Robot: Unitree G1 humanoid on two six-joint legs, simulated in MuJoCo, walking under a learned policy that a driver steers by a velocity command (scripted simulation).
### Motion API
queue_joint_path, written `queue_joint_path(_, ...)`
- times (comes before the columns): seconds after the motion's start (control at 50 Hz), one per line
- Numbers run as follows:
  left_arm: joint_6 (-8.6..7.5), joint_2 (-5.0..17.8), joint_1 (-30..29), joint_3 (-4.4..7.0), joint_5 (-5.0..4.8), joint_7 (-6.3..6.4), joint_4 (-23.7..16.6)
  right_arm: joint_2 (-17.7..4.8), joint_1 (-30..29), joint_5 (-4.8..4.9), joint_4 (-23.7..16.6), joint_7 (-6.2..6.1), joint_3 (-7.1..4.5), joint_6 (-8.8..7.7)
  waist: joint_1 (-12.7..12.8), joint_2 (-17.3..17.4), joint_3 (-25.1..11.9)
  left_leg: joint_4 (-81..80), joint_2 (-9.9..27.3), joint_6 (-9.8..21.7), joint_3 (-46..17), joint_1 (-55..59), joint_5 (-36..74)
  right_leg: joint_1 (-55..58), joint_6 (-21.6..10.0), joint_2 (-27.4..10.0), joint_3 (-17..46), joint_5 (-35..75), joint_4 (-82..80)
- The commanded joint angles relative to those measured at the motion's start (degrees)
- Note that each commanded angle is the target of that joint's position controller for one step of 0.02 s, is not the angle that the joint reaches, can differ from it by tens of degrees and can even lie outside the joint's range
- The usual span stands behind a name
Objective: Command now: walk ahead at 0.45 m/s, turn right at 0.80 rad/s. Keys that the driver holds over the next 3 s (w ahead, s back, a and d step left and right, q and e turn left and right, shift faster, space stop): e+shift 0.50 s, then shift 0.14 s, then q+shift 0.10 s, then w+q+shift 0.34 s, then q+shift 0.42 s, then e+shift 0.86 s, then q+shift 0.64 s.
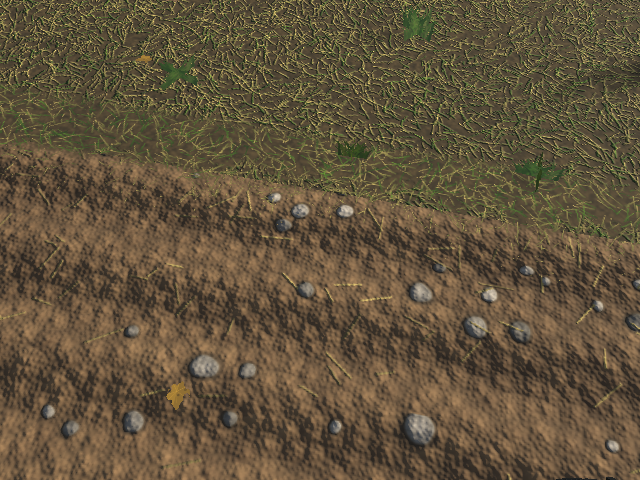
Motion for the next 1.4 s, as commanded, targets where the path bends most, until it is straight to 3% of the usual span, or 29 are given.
queue_joint_path(0.02, -0.67, 7.4, -5.4, 2.01, -0.78, 1.55, -5.9, -6.6, 3.6, -1.03, -4.3, -0.38, -2.08, 0.36, -4.9, 2.8, -4.6, -14.9, -0.2, -2.5, 2.8, -1.6, 2.7, -0.8, -10.2, -12.9, 15.5, 41.2, -7.5)
queue_joint_path(0.1, 2.99, 9.7, -1.3, 3.44, -1.81, 3.87, -3.7, -5.1, -2.4, -0.03, -6.3, 0.0, -2.0, 1.14, -1.8, -2.1, -11.1, -37.9, -9.0, -3.4, 6.3, 14.9, 27.3, -9.0, -1.3, -6.1, 13.6, 27.6, -2.0)
queue_joint_path(0.18, 4.02, 6.9, -3.1, 3.08, -1.73, 4.92, -4.3, -8.7, -2.9, 0.92, -7.3, -0.32, -4.09, 1.56, -3.9, -6.4, -10.8, -48.1, -5.9, -2.4, -1.1, 19.6, 33.8, -3.9, 2.9, -5.9, 21.6, 7.8, 6.9)
queue_joint_path(0.2, 4.03, 4.9, -3.5, 2.6, -1.65, 4.83, -4.8, -9.1, 1.7, 0.23, -5.8, -0.6, -4.49, 1.44, -5.9, -4.9, -13.5, -50.9, -2.6, -1.1, -1.8, 24.8, 38.4, -2.5, 5.0, -4.1, 19.4, 4.2, 15.7)
queue_joint_path(0.24, 3.88, -0.7, 11.2, 0.53, -0.37, 3.72, -5.1, -9.8, 5.3, -2.56, -7.5, -1.16, -3.51, 2.72, 0.2, 13.6, -24.7, -43.8, 22.2, 11.7, -25.2, 43.6, 75.9, -14.8, 9.1, 1.9, 11.3, -40.8, 43.1)
queue_joint_path(0.26, 4.18, 5.0, 18.8, 1.31, -1.04, 2.64, -4.5, -11.2, 4.6, -1.52, -7.0, -0.86, -4.5, 4.14, 2.3, 16.1, -29.3, -42.6, 30.8, 19.6, -34.3, 43.3, 68.9, -17.1, 11.5, -3.9, 9.5, -38.2, 54.4)
queue_joint_path(0.3, 6.1, 10.9, 6.7, 3.26, -2.48, 3.29, -4.3, -6.9, -2.6, -0.7, -8.6, -1.85, -3.93, 5.64, -0.5, 6.0, -18.7, -51.0, 20.4, 16.2, -25.2, 30.2, 23.9, -22.4, 13.1, -10.5, 3.7, -23.4, 57.4)
queue_joint_path(0.36, 8.06, 8.1, 1.3, 3.05, -1.33, 4.34, -7.1, -7.7, -6.6, -1.06, -7.4, -1.93, -3.88, 6.5, 0.1, 5.3, -8.9, -56.1, 10.9, 12.2, -6.9, 13.2, 22.6, -15.9, 13.0, -12.2, -0.1, -16.8, 49.8)
queue_joint_path(0.4, 7.43, 4.8, 0.8, 2.28, -1.19, 4.37, -8.0, -8.0, -4.0, -1.25, -5.3, -1.99, -4.41, 6.39, -0.8, 7.2, -10.2, -57.0, 10.7, 13.6, -2.1, 15.5, 27.3, -15.2, 12.8, -12.9, -1.7, -15.8, 44.8)
queue_joint_path(0.48, 7.27, 5.1, -2.3, 2.22, -1.13, 3.51, -9.5, -9.3, -3.2, -0.62, -3.5, -1.86, -5.38, 6.69, -1.8, 6.7, -12.7, -58.1, 15.8, 16.3, 0.3, 19.9, 26.8, -14.8, 12.3, -16.2, -1.5, -12.8, 37.3)
queue_joint_path(0.6, 7.78, 5.0, -4.6, 1.83, -0.63, 2.08, -10.0, -12.2, -3.1, 1.05, -1.2, -0.18, -6.38, 7.32, -2.3, 8.0, -11.4, -57.2, 16.1, 15.0, 5.5, 16.9, 21.3, -3.2, 8.9, -13.7, -5.3, -13.3, 20.1)
queue_joint_path(0.66, 7.59, 5.4, 0.3, 2.13, -0.16, 1.55, -7.5, -11.1, -0.5, 2.78, 1.4, 0.16, -5.82, 7.79, -0.2, 6.9, -11.5, -50.3, 14.0, 9.9, 7.7, 12.1, 20.6, 9.7, 4.5, -10.8, -5.8, -5.7, 1.5)
queue_joint_path(0.68, 7.55, 7.7, 1.7, 2.48, -0.02, 1.92, -7.1, -7.2, 2.5, 1.91, 2.5, 0.86, -4.42, 7.7, -1.1, -1.2, -11.8, -42.4, 9.6, 4.4, 12.2, 5.1, 11.6, 17.0, 1.5, -17.7, 4.0, 2.1, -4.5)
queue_joint_path(0.7, 7.58, 11.7, -2.6, 2.45, 0.76, 2.57, -8.8, -3.7, 3.6, -0.65, 0.5, 1.77, -2.89, 7.2, -3.7, -16.4, -11.7, -33.3, 1.9, -1.4, 16.5, -5.6, -7.7, 18.3, -6.4, -31.8, 17.8, 12.3, -5.0)
queue_joint_path(0.72, 6.32, 7.6, -3.3, 1.46, 3.03, 2.48, -8.6, -7.5, -1.0, -0.19, 1.0, 1.08, -4.23, 7.47, 0.7, -10.2, -12.1, -24.5, 3.5, -2.3, 8.8, -1.6, -9.6, 8.0, -9.8, -32.9, 15.8, 8.4, -7.1)
queue_joint_path(0.74, 5.02, 6.1, -6.4, 0.85, 3.85, 2.3, -7.7, -8.7, -0.5, 1.48, 1.8, 0.88, -4.8, 8.06, -1.1, -8.8, -9.9, -20.1, 2.9, -2.0, 7.0, 0.6, -6.6, 4.5, -8.0, -29.7, 10.3, 6.0, -7.9)
queue_joint_path(0.8, 2.73, 8.7, -3.2, 2.13, 0.29, 2.99, -4.6, -12.0, 1.7, 2.62, 3.5, 0.43, -6.72, 9.04, 1.0, -12.2, -5.8, -9.3, 1.8, -1.4, 4.7, -12.9, 3.9, 11.5, -2.9, -28.0, 10.5, -28.4, -15.2)
queue_joint_path(0.86, 0.56, 5.2, -1.4, 1.37, 0.76, 3.98, -3.3, -10.0, 0.8, 3.22, 3.1, 0.42, -6.89, 7.58, 0.7, -8.8, -3.4, -8.6, 2.3, -0.5, 2.0, -22.4, 11.3, 19.7, -0.8, -29.8, 8.9, -27.9, -17.8)
queue_joint_path(0.96, -1.46, 5.3, 0.3, 2.16, 0.93, 4.63, -1.6, -6.6, 1.6, 2.54, 2.0, 1.15, -6.48, 7.02, 0.0, -6.6, -2.6, -8.3, 5.2, -1.8, 3.5, -24.3, 16.0, 20.5, -0.2, -31.3, 0.1, -22.4, -19.6)
queue_joint_path(1.16, -0.09, 8.5, -2.0, 4.3, 0.12, 2.88, 0.1, -3.4, -2.3, 2.48, -2.7, 3.88, -4.15, 7.67, -0.9, -2.5, 4.7, -24.8, 8.4, 2.9, 11.0, -14.4, 18.7, 16.3, 1.7, -29.2, -20.4, -2.0, -16.7)
queue_joint_path(1.2, 0.8, 10.6, -3.4, 5.02, -1.41, 2.25, -0.2, -5.6, 1.0, 2.81, -2.6, 3.94, -5.09, 8.07, -2.7, -4.0, 1.3, -26.7, 4.4, 4.5, 15.9, -4.1, 16.6, 15.4, 2.8, -29.4, -22.2, 18.9, -8.3)
queue_joint_path(1.24, 1.46, 11.2, -5.8, 5.11, -4.12, 1.1, -0.5, -11.6, 13.9, 2.76, -0.3, 2.63, -8.29, 8.53, -10.4, -2.9, -7.8, -32.0, -3.4, 8.1, 19.7, 15.3, 18.1, 13.1, 6.0, -27.5, -23.4, 37.8, 12.9)
queue_joint_path(1.26, 0.81, 8.3, -4.4, 4.03, -3.9, 0.56, -0.9, -16.7, 21.8, 2.43, 2.0, 0.96, -10.78, 8.9, -14.0, 3.5, -11.2, -37.6, -5.7, 10.6, 15.0, 29.6, 25.2, 3.4, 10.1, -23.8, -21.9, 21.4, 30.7)
queue_joint_path(1.28, 0.21, -1.5, 0.8, 1.43, 1.39, 0.43, -2.9, -23.5, 17.2, 2.7, 0.8, 0.3, -11.18, 9.64, -4.0, 23.0, -10.4, -36.4, 5.6, 15.3, -8.1, 37.5, 44.6, -16.3, 14.1, -14.2, -17.8, -35.2, 54.7)
queue_joint_path(1.3, -1.13, 2.0, 6.5, 1.49, 0.57, 1.03, -3.9, -25.1, 14.8, 0.98, -4.9, 1.81, -10.53, 7.9, -2.4, 16.0, -30.0, -47.9, 17.7, 27.0, -38.9, 44.5, 23.8, -21.7, 14.4, -9.6, -0.4, -38.7, 65.2)
queue_joint_path(1.32, -1.62, 7.6, -4.3, 2.55, -1.65, 2.06, -5.3, -20.5, 14.6, 1.71, -5.5, 3.42, -9.7, 6.4, -7.3, 1.9, -27.3, -56.0, 17.0, 23.2, -38.7, 41.6, 12.3, -24.1, 12.7, -11.2, 3.1, -30.1, 62.0)
queue_joint_path(1.34, -1.77, 6.4, -8.8, 2.26, -2.31, 3.25, -7.1, -18.9, 12.8, 2.2, -4.4, 3.35, -9.24, 5.52, -5.6, 1.6, -17.0, -57.8, 15.6, 20.9, -34.8, 34.8, 6.7, -28.1, 11.1, -11.7, 1.7, -23.6, 57.3)
queue_joint_path(1.36, -1.61, 6.2, -8.7, 2.1, -0.69, 4.49, -6.0, -15.7, 8.6, 2.41, -4.8, 2.94, -8.23, 5.22, -3.5, -0.2, -12.8, -56.8, 13.4, 18.6, -30.6, 27.1, 8.1, -26.3, 10.0, -14.0, 3.2, -18.9, 53.4)
queue_joint_path(1.4, -0.4, 8.5, -5.8, 3.05, 0.49, 4.54, -4.8, -12.8, 3.1, 0.89, -7.2, 1.57, -7.39, 5.57, 0.1, 3.8, -10.9, -56.7, 9.6, 16.5, -22.3, 16.0, 17.0, -18.4, 8.9, -15.4, 5.1, -13.8, 48.1)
